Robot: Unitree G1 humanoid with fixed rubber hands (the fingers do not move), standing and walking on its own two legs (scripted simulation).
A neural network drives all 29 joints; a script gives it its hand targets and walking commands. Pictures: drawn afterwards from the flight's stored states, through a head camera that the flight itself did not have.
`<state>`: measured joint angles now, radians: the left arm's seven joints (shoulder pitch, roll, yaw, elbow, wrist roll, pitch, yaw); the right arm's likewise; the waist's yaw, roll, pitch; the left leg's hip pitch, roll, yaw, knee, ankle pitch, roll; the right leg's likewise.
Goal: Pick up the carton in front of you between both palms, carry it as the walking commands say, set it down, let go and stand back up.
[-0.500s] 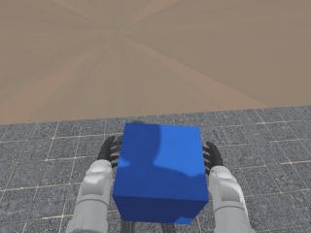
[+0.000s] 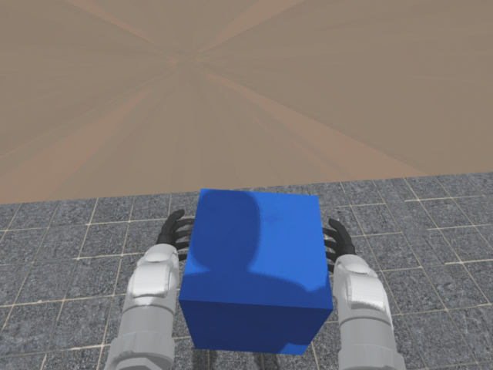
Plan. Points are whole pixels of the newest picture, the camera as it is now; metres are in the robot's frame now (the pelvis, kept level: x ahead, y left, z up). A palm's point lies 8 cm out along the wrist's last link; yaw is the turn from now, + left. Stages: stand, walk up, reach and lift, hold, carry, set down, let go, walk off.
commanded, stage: reach and lift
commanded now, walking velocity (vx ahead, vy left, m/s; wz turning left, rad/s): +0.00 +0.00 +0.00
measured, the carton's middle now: (253, 275) +0.31 +0.00 -0.04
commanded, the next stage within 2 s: hold in 0.58 s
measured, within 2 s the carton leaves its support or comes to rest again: neither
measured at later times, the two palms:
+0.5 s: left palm (162, 250) +0.30 +0.15 +0.04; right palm (341, 259) +0.30 -0.14 +0.04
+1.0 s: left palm (157, 254) +0.28 +0.16 +0.05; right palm (344, 262) +0.28 -0.14 +0.05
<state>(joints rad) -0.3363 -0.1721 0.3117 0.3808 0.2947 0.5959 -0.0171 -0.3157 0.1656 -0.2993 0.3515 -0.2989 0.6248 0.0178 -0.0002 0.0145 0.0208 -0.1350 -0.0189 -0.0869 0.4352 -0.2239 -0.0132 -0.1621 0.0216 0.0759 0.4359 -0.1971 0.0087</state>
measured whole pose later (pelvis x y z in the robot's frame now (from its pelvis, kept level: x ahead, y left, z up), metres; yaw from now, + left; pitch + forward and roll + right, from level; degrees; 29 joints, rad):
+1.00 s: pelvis +0.00 +0.00 +0.00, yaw +0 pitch -9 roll +0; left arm -0.28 -0.16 0.24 0.24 0.27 0.75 -0.02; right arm -0.27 0.15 -0.22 0.23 -0.28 0.78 0.02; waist 0.01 0.01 0.05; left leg -0.01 -0.02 -0.09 0.36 -0.20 -0.01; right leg -0.04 0.01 0.08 0.36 -0.17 0.01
